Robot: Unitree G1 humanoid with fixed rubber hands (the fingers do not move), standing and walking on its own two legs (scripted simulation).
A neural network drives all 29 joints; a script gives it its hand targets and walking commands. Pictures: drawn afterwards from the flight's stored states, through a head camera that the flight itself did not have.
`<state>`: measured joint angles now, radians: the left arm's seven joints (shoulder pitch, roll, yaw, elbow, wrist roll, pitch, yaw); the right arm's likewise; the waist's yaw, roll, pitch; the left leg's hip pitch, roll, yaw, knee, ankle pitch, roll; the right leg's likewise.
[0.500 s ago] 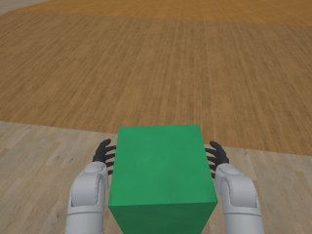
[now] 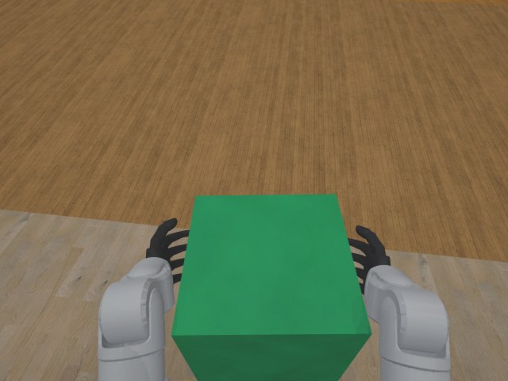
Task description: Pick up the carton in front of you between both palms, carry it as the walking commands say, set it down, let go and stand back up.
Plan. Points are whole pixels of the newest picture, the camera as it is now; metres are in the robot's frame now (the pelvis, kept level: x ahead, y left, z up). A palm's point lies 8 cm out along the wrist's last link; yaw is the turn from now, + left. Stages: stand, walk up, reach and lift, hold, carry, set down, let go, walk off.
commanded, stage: carry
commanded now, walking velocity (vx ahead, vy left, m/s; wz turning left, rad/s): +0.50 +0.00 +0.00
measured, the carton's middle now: (266, 296) +0.27 +0.00 +0.02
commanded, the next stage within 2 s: none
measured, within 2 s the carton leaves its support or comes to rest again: neither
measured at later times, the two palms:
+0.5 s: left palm (195, 147) +0.57 +0.14 +0.08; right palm (333, 143) +0.60 -0.16 +0.07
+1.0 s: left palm (195, 46) +0.97 +0.19 +0.14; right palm (299, 47) +0.96 -0.11 +0.14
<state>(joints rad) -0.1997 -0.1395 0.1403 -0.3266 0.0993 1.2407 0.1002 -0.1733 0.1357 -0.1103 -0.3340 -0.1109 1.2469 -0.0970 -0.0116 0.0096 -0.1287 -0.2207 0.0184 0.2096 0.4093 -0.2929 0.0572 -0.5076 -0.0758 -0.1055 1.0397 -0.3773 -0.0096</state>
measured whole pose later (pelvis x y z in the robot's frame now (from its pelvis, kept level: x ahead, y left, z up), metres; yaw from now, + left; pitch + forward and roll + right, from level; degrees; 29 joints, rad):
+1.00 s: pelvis +0.66 +0.04 +0.01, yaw +1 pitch +5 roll -1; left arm -0.39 -0.13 0.18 -0.43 0.09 1.27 0.11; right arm -0.37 0.13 -0.18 -0.44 -0.07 1.27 -0.12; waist -0.03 -0.01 -0.02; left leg -0.20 0.02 0.24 0.35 -0.23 0.07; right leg -0.61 -0.09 -0.08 0.95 -0.25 -0.02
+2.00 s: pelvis +1.33 +0.04 +0.03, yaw +1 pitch +6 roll -2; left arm -0.84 -0.03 0.31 -0.05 0.12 1.31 0.12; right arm -0.85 0.00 -0.28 0.00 -0.03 1.30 -0.15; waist -0.08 0.03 0.01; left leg -0.17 0.02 0.08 0.44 -0.50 0.02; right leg -0.68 0.00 -0.11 0.75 -0.34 -0.06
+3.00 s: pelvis +1.93 +0.05 +0.11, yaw +3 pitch +4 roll +0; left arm -0.81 0.00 0.24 0.11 0.05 1.31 0.15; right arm -0.84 -0.02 -0.29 0.11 -0.07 1.35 -0.12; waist 0.10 0.00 0.01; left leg -0.60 0.00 0.01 1.34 -0.44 0.04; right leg -0.42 0.02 -0.13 0.60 -0.38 -0.09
